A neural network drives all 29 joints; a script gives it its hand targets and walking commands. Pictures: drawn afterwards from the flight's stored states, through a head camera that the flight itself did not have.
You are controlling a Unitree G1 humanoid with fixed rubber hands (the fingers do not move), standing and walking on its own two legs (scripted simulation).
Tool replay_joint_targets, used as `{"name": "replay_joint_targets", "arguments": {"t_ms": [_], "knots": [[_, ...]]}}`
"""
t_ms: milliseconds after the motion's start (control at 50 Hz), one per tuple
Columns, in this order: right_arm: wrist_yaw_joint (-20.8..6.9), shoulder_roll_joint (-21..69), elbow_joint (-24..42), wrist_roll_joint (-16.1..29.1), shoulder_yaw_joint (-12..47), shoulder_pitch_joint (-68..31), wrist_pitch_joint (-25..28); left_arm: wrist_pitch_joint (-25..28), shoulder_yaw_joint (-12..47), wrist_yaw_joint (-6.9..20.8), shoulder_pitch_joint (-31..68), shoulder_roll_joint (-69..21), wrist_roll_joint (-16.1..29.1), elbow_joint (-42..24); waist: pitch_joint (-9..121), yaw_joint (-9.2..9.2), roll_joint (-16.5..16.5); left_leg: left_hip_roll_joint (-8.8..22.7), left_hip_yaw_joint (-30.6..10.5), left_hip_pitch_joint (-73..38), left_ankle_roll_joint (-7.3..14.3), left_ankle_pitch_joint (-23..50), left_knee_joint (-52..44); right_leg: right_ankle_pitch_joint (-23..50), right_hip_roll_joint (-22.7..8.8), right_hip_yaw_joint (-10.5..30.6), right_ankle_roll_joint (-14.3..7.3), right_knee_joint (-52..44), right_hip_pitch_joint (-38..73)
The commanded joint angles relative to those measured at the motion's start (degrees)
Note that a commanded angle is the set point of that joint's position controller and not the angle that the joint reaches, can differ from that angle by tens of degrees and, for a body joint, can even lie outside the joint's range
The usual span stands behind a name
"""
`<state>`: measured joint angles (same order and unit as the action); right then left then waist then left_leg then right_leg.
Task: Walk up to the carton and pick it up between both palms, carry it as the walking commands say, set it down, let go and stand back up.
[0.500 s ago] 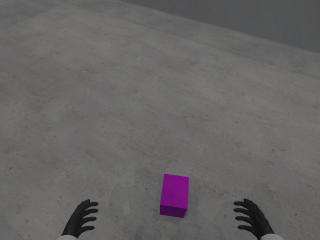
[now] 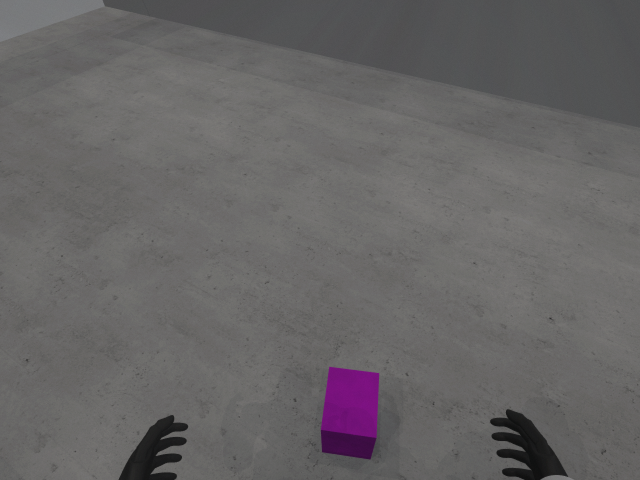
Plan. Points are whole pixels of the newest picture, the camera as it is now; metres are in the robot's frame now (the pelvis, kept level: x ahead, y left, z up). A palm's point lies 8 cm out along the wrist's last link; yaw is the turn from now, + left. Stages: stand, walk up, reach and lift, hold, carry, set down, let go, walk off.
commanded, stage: stand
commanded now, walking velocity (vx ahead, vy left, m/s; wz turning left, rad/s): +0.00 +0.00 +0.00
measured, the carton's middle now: (350, 413) +0.44 -0.05 -0.67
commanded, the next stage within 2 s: none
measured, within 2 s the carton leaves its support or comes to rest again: neither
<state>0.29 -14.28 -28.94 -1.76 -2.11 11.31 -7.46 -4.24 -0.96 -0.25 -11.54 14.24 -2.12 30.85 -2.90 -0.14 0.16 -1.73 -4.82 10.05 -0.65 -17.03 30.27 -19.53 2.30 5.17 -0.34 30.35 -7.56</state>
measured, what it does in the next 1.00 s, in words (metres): stands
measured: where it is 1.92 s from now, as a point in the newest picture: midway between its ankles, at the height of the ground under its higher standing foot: outside the picture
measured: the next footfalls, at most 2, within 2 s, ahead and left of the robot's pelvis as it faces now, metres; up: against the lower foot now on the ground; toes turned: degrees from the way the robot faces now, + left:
none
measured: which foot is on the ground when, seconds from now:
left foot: down 0.00-1.00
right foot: down 0.00-1.00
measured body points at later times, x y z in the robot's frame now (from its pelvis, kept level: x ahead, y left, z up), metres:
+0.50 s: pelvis +0.02 +0.00 +0.00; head +0.02 +0.00 +0.45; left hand +0.14 +0.29 -0.10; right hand +0.16 -0.29 -0.10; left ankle +0.00 +0.13 -0.73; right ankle -0.03 -0.12 -0.73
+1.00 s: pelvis +0.00 +0.01 +0.01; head +0.00 +0.01 +0.46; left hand +0.11 +0.31 -0.10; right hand +0.13 -0.30 -0.10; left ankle +0.00 +0.13 -0.73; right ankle -0.03 -0.12 -0.73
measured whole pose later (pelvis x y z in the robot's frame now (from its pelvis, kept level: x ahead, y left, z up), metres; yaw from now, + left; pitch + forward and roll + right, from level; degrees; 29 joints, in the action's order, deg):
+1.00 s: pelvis +0.00 +0.01 +0.01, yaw +1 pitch -2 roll +0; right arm 1.5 -20.9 -52.3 -1.4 -0.4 8.0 0.5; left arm -0.1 -1.3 -1.1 -9.0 20.3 -1.4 52.7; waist -1.8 0.2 0.1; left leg -1.7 -5.4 8.3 -0.2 -13.6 24.3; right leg -15.6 1.8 4.7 -0.1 22.9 -5.0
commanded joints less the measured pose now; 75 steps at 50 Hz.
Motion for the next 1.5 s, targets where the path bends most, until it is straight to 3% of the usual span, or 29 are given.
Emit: {"name": "replay_joint_targets", "arguments": {"t_ms": [0, 160, 400, 600, 1080, 1480], "knots": [[0.8, -8.3, 0.4, -0.3, -2.6, -2.0, 4.6, 2.5, -4.0, -1.7, 2.4, 10.4, -0.9, -0.8, -0.1, -0.47, -1.6, 1.7, -0.1, -0.5, 0.0, 2.1, -1.6, -0.9, -4.6, 2.6, 0.1, -9.5, -11.3], [1.0, -10.8, -5.0, -0.3, -2.1, -2.1, 7.0, 3.8, -3.7, -1.5, 2.2, 11.3, 0.1, 4.9, 6.1, 0.25, -0.6, 3.8, -2.1, -2.1, 1.0, 16.2, -0.9, 16.9, -4.7, 1.6, 0.3, -5.4, -4.7], [1.6, -13.1, -10.7, -0.1, -1.2, -2.1, 7.9, 4.2, -3.4, -1.6, 2.3, 13.2, 0.4, 10.4, 5.5, 0.38, -0.2, 4.9, -3.4, -2.5, 1.5, 21.1, -2.2, 22.1, -5.1, 1.7, 0.3, -5.7, -1.0], [1.8, -14.0, -13.9, 0.2, -0.7, -3.7, 8.2, 4.3, -3.0, -1.4, 3.2, 13.6, 0.6, 13.3, 5.0, 0.41, 0.3, 5.4, -3.9, -3.4, 1.6, 21.6, -4.3, 21.2, -5.4, 1.9, 0.2, -7.1, 0.2], [1.3, -16.2, -22.7, 0.5, -0.1, -5.5, 8.7, 4.9, -1.9, -0.9, 4.3, 15.3, 0.8, 21.0, 2.5, 0.31, 0.0, 6.0, -5.0, -3.0, 1.8, 14.4, -9.9, 13.1, -6.4, 3.5, -0.4, -11.7, 0.2], [1.0, -17.1, -26.2, 0.9, 0.2, -5.9, 8.7, 5.0, -1.5, -0.7, 5.1, 16.5, 1.1, 24.4, 2.3, 0.22, -0.1, 6.4, -5.1, -3.1, 1.9, 13.8, -11.2, 12.9, -6.9, 4.0, -0.7, -12.8, 0.5]]}}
